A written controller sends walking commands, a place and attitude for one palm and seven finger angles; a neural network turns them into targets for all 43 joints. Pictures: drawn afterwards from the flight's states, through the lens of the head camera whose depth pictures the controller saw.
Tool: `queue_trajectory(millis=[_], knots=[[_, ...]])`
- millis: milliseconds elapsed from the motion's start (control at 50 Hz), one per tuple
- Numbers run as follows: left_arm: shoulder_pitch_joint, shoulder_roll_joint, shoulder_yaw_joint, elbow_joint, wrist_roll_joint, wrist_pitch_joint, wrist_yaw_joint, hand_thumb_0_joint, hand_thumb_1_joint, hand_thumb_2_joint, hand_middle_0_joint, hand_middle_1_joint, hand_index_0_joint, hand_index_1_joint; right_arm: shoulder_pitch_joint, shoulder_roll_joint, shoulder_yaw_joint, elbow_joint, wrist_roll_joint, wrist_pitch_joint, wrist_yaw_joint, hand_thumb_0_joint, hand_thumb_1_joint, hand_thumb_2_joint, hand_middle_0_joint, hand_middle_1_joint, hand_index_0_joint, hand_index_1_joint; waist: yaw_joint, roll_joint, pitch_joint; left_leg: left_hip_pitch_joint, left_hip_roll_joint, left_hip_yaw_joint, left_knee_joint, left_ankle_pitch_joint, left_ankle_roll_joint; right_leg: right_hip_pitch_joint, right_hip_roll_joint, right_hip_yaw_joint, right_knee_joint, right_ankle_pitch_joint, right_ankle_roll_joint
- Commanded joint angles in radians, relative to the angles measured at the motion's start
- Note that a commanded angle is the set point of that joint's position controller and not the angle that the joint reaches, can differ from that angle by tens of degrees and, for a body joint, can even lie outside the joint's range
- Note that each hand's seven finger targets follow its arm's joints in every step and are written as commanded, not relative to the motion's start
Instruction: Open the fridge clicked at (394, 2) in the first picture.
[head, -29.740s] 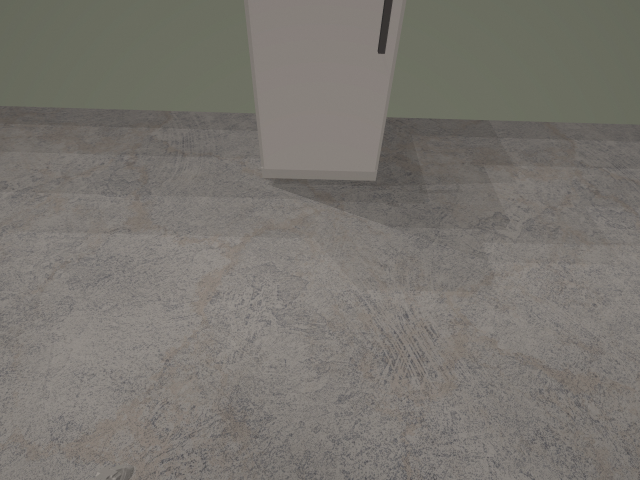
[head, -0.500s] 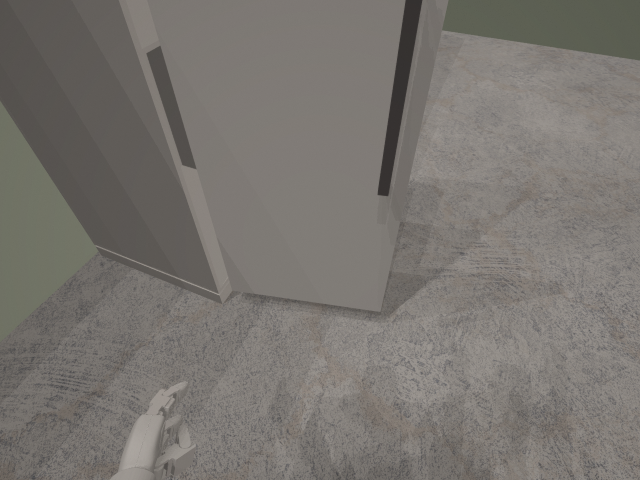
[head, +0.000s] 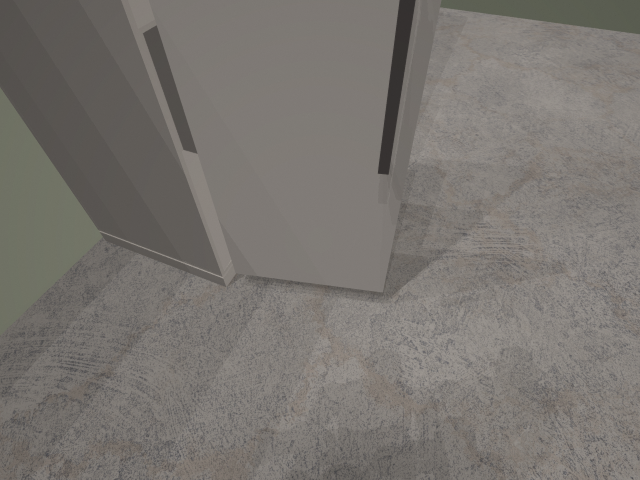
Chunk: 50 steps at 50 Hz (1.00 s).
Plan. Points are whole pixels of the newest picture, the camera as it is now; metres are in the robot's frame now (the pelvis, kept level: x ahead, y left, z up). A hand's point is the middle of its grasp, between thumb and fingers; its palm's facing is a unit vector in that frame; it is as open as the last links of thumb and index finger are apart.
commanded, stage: let the arm hang, fingers relaxed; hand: right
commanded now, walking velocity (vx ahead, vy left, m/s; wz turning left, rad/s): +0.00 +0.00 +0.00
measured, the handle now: (397, 67) +0.77 -0.07 +0.14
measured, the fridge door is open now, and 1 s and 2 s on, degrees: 76 76 76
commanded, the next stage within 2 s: look to check the result in 0.76 s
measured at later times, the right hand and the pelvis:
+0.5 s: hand out of the picture +0.06 -0.24 -0.15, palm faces -0.01 +0.96 -0.30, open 7.4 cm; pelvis +0.01 -0.01 +0.01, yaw +0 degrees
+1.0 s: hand out of the picture +0.11 -0.26 -0.14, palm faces -0.04 +0.94 -0.33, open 7.4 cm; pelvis +0.03 -0.01 +0.02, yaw +0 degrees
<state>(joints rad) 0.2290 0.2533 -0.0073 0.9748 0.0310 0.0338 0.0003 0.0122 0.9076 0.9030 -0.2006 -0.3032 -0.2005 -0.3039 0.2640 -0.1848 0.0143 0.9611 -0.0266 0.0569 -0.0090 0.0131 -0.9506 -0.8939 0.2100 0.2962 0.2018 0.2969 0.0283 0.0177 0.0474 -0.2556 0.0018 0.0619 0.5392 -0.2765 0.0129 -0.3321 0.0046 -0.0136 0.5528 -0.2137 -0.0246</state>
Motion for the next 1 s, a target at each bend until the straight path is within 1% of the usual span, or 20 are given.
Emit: queue_trajectory(millis=[0,20,40,60,100,140,180,220,280,340,380,440,480,580,640,720,800,920,940,980], knots=[[-0.025,0.108,0.027,-0.015,-0.001,-0.034,0.02,0.0,0.9,0.9,-0.2,-0.3,-0.2,-0.3,-0.007,-0.189,-0.057,-0.005,0.012,-0.058,-0.007,0.0,-0.9,-0.9,0.2,0.3,0.2,0.3,-0.033,-0.184,-0.073,0.076,0.087,-0.128,-0.167,-0.024,0.045,0.005,-0.107,0.145,-0.2,-0.065,-0.022],[-0.02,0.106,0.029,-0.002,-0.003,-0.035,0.023,0.0,0.9,0.9,-0.2,-0.3,-0.2,-0.3,0.005,-0.186,-0.056,0.018,0.013,-0.058,-0.007,0.0,-0.9,-0.9,0.2,0.3,0.2,0.3,-0.036,-0.187,-0.077,0.093,0.09,-0.125,-0.172,-0.018,0.045,0.001,-0.105,0.143,-0.205,-0.079,-0.02],[-0.011,0.112,0.033,0.006,-0.006,-0.035,0.024,0.0,0.9,0.9,-0.2,-0.3,-0.2,-0.3,0.012,-0.19,-0.057,0.037,0.013,-0.063,-0.007,0.0,-0.9,-0.9,0.2,0.3,0.2,0.3,-0.037,-0.129,-0.076,0.097,0.094,-0.124,-0.188,0.001,0.047,0.013,-0.104,0.137,-0.191,-0.05,-0.02],[0.008,0.104,0.034,0.021,-0.007,-0.036,0.027,0.0,0.9,0.9,-0.2,-0.3,-0.2,-0.3,0.009,-0.18,-0.055,0.054,0.013,-0.064,-0.008,0.0,-0.9,-0.9,0.2,0.3,0.2,0.3,-0.03,-0.092,-0.085,0.093,0.101,-0.127,-0.198,0.002,0.05,0.033,-0.103,0.131,-0.187,-0.037,-0.019],[0.032,0.1,0.037,0.048,-0.008,-0.035,0.029,0.0,0.9,0.9,-0.2,-0.3,-0.2,-0.3,0.007,-0.173,-0.052,0.08,0.015,-0.065,-0.009,0.0,-0.9,-0.9,0.2,0.3,0.2,0.3,-0.024,-0.088,-0.071,0.07,0.103,-0.121,-0.211,-0.015,0.05,0.058,-0.105,0.128,-0.193,-0.041,-0.018],[0.041,0.107,0.043,0.062,-0.01,-0.034,0.03,0.0,0.9,0.9,-0.2,-0.3,-0.2,-0.3,0.008,-0.18,-0.054,0.101,0.013,-0.067,-0.011,0.0,-0.9,-0.9,0.2,0.3,0.2,0.3,-0.025,-0.059,-0.048,0.064,0.101,-0.118,-0.223,-0.018,0.049,0.059,-0.108,0.128,-0.196,-0.036,-0.02],[0.042,0.106,0.044,0.076,-0.009,-0.032,0.031,0.0,0.9,0.9,-0.2,-0.3,-0.2,-0.3,-0.002,-0.18,-0.052,0.116,0.013,-0.066,-0.011,0.0,-0.9,-0.9,0.2,0.3,0.2,0.3,-0.021,-0.033,-0.015,0.038,0.103,-0.119,-0.236,-0.059,0.049,0.059,-0.106,0.13,-0.212,-0.07,-0.02],[0.037,0.114,0.049,0.083,-0.007,-0.031,0.03,0.0,0.9,0.9,-0.2,-0.3,-0.2,-0.3,-0.006,-0.186,-0.054,0.125,0.012,-0.065,-0.012,0.0,-0.9,-0.9,0.2,0.3,0.2,0.3,-0.02,-0.037,0.004,0.02,0.098,-0.118,-0.238,-0.086,0.048,0.059,-0.109,0.136,-0.231,-0.106,-0.022],[0.024,0.125,0.052,0.088,-0.008,-0.035,0.027,0.0,0.9,0.9,-0.2,-0.3,-0.2,-0.3,-0.019,-0.202,-0.056,0.129,0.01,-0.069,-0.012,0.0,-0.9,-0.9,0.2,0.3,0.2,0.3,-0.022,-0.003,-0.001,0.028,0.101,-0.12,-0.24,-0.075,0.046,0.068,-0.111,0.135,-0.239,-0.091,-0.025],[-0.002,0.144,0.056,0.086,-0.009,-0.039,0.023,0.0,0.9,0.9,-0.2,-0.3,-0.2,-0.3,-0.034,-0.223,-0.059,0.126,0.008,-0.073,-0.011,0.0,-0.9,-0.9,0.2,0.3,0.2,0.3,-0.026,-0.011,-0.003,0.036,0.105,-0.12,-0.243,-0.058,0.042,0.076,-0.111,0.132,-0.244,-0.072,-0.024],[-0.025,0.148,0.054,0.09,-0.007,-0.041,0.021,0.0,0.9,0.9,-0.2,-0.3,-0.2,-0.3,-0.057,-0.231,-0.058,0.124,0.008,-0.073,-0.01,0.0,-0.9,-0.9,0.2,0.3,0.2,0.3,-0.024,-0.017,0.013,0.029,0.106,-0.122,-0.243,-0.051,0.04,0.081,-0.113,0.138,-0.261,-0.07,-0.024],[-0.063,0.176,0.057,0.085,-0.009,-0.047,0.017,0.0,0.9,0.9,-0.2,-0.3,-0.2,-0.3,-0.079,-0.257,-0.061,0.116,0.007,-0.08,-0.009,0.0,-0.9,-0.9,0.2,0.3,0.2,0.3,-0.03,-0.017,-0.016,0.059,0.11,-0.122,-0.242,0.0,0.035,0.102,-0.118,0.139,-0.264,-0.021,-0.024],[-0.084,0.187,0.056,0.086,-0.009,-0.051,0.015,0.0,0.9,0.9,-0.2,-0.3,-0.2,-0.3,-0.103,-0.268,-0.06,0.113,0.008,-0.084,-0.007,0.0,-0.9,-0.9,0.2,0.3,0.2,0.3,-0.026,-0.006,-0.026,0.068,0.115,-0.123,-0.245,0.026,0.032,0.122,-0.121,0.138,-0.268,0.023,-0.021],[-0.134,0.219,0.052,0.085,-0.01,-0.059,0.012,0.0,0.9,0.9,-0.2,-0.3,-0.2,-0.3,-0.147,-0.296,-0.061,0.101,0.008,-0.089,-0.004,0.0,-0.9,-0.9,0.2,0.3,0.2,0.3,-0.028,-0.034,-0.05,0.106,0.122,-0.12,-0.248,0.093,0.026,0.152,-0.127,0.14,-0.277,0.108,-0.018],[-0.154,0.239,0.052,0.08,-0.012,-0.061,0.011,0.0,0.9,0.9,-0.2,-0.3,-0.2,-0.3,-0.165,-0.31,-0.061,0.097,0.008,-0.092,-0.003,0.0,-0.9,-0.9,0.2,0.3,0.2,0.3,-0.027,-0.021,-0.07,0.122,0.125,-0.118,-0.256,0.123,0.023,0.178,-0.128,0.138,-0.272,0.157,-0.017],[-0.176,0.26,0.048,0.081,-0.011,-0.06,0.01,0.0,0.9,0.9,-0.2,-0.3,-0.2,-0.3,-0.187,-0.325,-0.059,0.098,0.009,-0.089,0.001,0.0,-0.9,-0.9,0.2,0.3,0.2,0.3,-0.025,-0.036,-0.052,0.123,0.127,-0.117,-0.27,0.099,0.022,0.179,-0.129,0.144,-0.295,0.131,-0.013],[-0.189,0.274,0.046,0.08,-0.012,-0.059,0.009,0.0,0.9,0.9,-0.2,-0.3,-0.2,-0.3,-0.192,-0.335,-0.056,0.1,0.011,-0.089,0.003,0.0,-0.9,-0.9,0.2,0.3,0.2,0.3,-0.025,-0.029,-0.07,0.131,0.132,-0.117,-0.278,0.11,0.022,0.204,-0.13,0.141,-0.292,0.149,-0.012],[-0.19,0.284,0.043,0.084,-0.015,-0.061,0.012,0.0,0.9,0.9,-0.2,-0.3,-0.2,-0.3,-0.192,-0.344,-0.054,0.106,0.014,-0.091,0.001,0.0,-0.9,-0.9,0.2,0.3,0.2,0.3,-0.022,-0.028,-0.109,0.161,0.138,-0.115,-0.278,0.177,0.021,0.246,-0.134,0.132,-0.277,0.234,-0.01],[-0.191,0.285,0.042,0.084,-0.018,-0.06,0.012,0.0,0.9,0.9,-0.2,-0.3,-0.2,-0.3,-0.186,-0.347,-0.053,0.106,0.013,-0.092,0.0,0.0,-0.9,-0.9,0.2,0.3,0.2,0.3,-0.024,-0.017,-0.102,0.156,0.14,-0.116,-0.284,0.182,0.022,0.248,-0.135,0.129,-0.275,0.236,-0.011],[-0.189,0.284,0.042,0.088,-0.016,-0.06,0.012,0.0,0.9,0.9,-0.2,-0.3,-0.2,-0.3,-0.191,-0.346,-0.052,0.109,0.014,-0.091,-0.001,0.0,-0.9,-0.9,0.2,0.3,0.2,0.3,-0.022,-0.025,-0.096,0.161,0.141,-0.117,-0.282,0.196,0.022,0.248,-0.135,0.128,-0.277,0.246,-0.01]])
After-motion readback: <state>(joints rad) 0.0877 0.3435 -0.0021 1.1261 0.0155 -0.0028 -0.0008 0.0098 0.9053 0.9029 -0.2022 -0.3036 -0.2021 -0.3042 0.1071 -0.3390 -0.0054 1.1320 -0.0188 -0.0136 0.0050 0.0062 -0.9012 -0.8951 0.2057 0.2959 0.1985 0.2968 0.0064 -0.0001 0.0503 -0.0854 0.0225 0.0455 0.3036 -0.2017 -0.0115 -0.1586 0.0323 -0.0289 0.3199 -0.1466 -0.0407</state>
